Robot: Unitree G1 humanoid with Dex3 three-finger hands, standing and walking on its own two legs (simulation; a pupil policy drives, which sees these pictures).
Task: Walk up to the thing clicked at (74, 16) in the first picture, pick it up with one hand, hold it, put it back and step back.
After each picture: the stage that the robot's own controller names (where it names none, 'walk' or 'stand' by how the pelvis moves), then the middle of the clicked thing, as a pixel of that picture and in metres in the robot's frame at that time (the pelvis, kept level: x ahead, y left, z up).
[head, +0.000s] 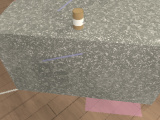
stand; (78, 19) +0.87 +0.03 -0.05
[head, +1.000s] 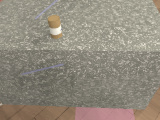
walk; (55, 27) +0.76 +0.21 -0.03
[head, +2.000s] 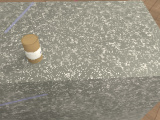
stand; (32, 49) +0.52 +0.23 -0.01
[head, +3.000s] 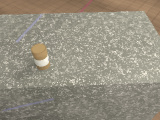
stand; (41, 57) +0.55 +0.21 -0.05
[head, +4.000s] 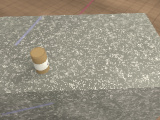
stand; (40, 60) +0.52 +0.21 -0.05
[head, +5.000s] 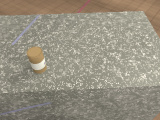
stand; (37, 60) +0.52 +0.23 -0.05
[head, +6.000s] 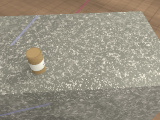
stand; (36, 61) +0.51 +0.23 -0.05
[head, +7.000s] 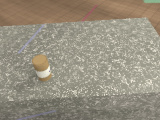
rise first; (42, 68) +0.50 +0.23 -0.05
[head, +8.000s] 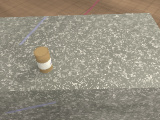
go down; (43, 60) +0.52 +0.23 -0.05
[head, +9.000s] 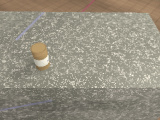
go down; (40, 56) +0.53 +0.21 -0.04
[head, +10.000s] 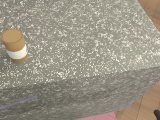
go down; (16, 46) +0.50 +0.21 +0.01
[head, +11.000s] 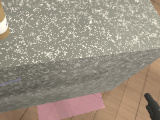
close in; out of the picture +0.52 +0.22 +0.05
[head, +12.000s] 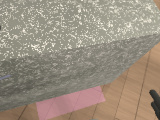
close; out of the picture +0.54 +0.23 +0.07
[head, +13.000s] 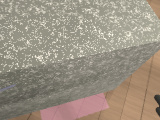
lift; out of the picture +0.50 +0.25 +0.06
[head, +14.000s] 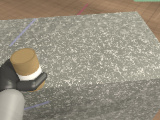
lift; (29, 70) +0.33 +0.17 +0.15
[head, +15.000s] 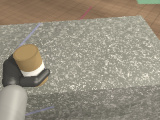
hold; (32, 66) +0.34 +0.17 +0.16
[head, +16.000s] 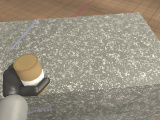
hold; (32, 75) +0.32 +0.17 +0.12
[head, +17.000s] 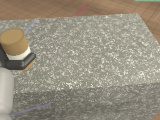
crouch; (18, 50) +0.38 +0.20 +0.17
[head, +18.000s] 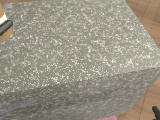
lower; out of the picture +0.50 +0.23 +0.17
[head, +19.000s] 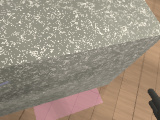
lower; out of the picture +0.54 +0.24 +0.06
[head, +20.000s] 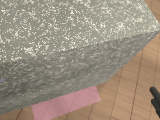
lower; out of the picture +0.54 +0.24 +0.07
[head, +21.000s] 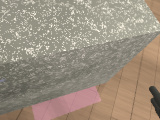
lower; out of the picture +0.54 +0.25 +0.07
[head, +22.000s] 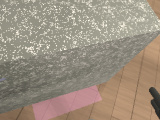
lower; out of the picture +0.54 +0.25 +0.07
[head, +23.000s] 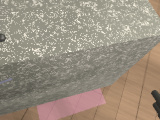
open; out of the picture +0.53 +0.23 +0.06
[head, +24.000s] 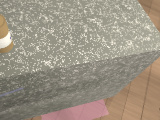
sink last; out of the picture +0.51 +0.22 +0.04
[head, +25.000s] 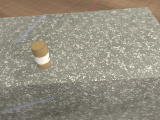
stand; (41, 54) +0.54 +0.23 +0.01
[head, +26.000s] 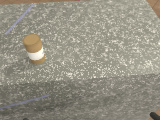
stand; (34, 49) +0.52 +0.22 +0.02
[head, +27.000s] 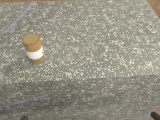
stand; (34, 48) +0.52 +0.22 +0.02
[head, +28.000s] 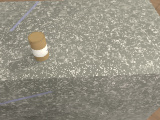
stand; (39, 46) +0.53 +0.21 +0.00
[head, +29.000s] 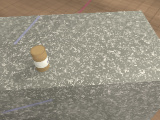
walk; (40, 58) +0.54 +0.22 -0.05
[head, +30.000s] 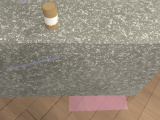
walk; (50, 16) +0.71 +0.16 -0.03
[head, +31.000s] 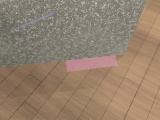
walk; out of the picture +1.03 +0.27 -0.02
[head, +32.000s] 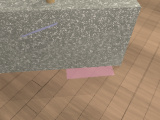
stand; out of the picture +1.14 +0.24 -0.04
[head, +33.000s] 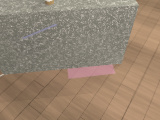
stand; out of the picture +1.16 +0.25 -0.05
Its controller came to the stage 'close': yes
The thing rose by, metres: 0.21
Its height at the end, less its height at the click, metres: +0.00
